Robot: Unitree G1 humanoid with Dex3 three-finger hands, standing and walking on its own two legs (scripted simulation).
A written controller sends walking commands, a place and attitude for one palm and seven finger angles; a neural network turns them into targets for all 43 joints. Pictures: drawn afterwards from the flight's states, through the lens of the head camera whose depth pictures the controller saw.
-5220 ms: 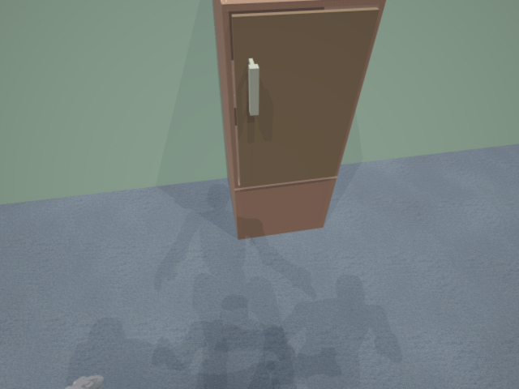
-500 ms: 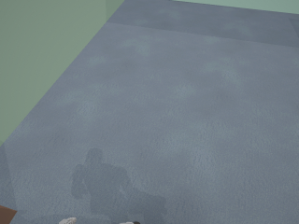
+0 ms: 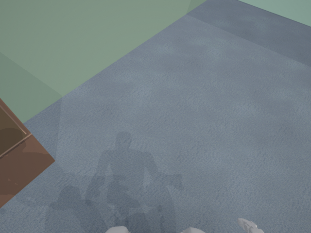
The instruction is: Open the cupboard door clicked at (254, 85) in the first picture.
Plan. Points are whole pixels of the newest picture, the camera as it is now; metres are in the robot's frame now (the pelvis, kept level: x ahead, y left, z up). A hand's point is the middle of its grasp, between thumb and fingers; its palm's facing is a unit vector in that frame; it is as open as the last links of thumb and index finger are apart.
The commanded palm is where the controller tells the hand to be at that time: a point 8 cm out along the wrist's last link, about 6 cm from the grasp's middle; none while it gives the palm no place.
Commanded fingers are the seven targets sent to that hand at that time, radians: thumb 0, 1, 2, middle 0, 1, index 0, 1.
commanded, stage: turn to face it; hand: left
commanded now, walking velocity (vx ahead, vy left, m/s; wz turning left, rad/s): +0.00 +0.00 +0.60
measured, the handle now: out of the picture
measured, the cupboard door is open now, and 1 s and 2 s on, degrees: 0 0 0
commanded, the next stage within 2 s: take the last steps up to it in 1.50 s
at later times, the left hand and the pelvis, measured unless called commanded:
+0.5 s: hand out of the picture +0.05 +0.19 -0.13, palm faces +0.31 -0.91 -0.27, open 7.4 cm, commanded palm none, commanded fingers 0.00 0.90 0.90 -0.20 -0.30 -0.20 -0.30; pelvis +0.00 -0.02 +0.01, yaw +19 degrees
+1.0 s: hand out of the picture -0.09 +0.26 -0.15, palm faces +0.60 -0.76 -0.25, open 7.4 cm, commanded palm none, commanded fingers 0.00 0.90 0.90 -0.20 -0.30 -0.20 -0.30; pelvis -0.03 +0.03 +0.02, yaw +36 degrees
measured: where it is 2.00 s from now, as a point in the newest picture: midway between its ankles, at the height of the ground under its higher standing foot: outside the picture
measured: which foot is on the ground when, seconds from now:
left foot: down 0.00-0.36, up 0.38-0.72, down 0.74-1.00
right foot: up 0.00-0.34, down 0.36-0.74, up 0.76-1.00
